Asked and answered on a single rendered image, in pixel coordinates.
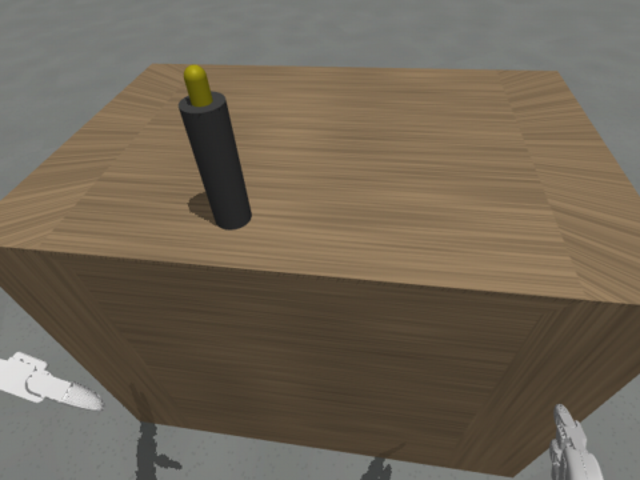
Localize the right robot hand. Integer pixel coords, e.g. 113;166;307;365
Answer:
549;404;604;480

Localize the bottle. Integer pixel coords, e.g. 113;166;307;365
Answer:
178;65;252;230

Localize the left robot hand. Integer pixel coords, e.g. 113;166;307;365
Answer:
0;352;105;411

